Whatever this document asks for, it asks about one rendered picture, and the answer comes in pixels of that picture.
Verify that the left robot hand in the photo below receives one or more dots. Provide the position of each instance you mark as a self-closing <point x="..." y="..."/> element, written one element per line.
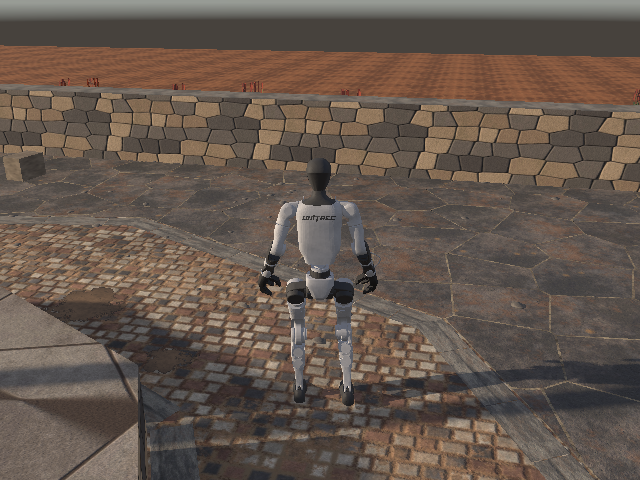
<point x="270" y="281"/>

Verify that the right robot forearm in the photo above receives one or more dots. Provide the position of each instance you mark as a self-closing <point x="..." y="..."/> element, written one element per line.
<point x="367" y="263"/>

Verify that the humanoid robot torso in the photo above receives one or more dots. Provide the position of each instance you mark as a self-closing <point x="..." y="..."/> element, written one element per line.
<point x="319" y="239"/>

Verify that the right robot hand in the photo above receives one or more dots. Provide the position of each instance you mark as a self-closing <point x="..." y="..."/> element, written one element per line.
<point x="364" y="279"/>

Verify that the right robot upper arm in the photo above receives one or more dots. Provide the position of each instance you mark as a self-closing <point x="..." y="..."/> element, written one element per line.
<point x="351" y="211"/>

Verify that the left robot forearm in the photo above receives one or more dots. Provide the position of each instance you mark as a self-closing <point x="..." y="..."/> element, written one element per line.
<point x="269" y="263"/>

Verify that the left robot thigh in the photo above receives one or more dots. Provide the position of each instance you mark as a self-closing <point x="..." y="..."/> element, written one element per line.
<point x="296" y="300"/>

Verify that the left robot upper arm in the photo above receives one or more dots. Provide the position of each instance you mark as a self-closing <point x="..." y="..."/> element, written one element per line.
<point x="287" y="211"/>

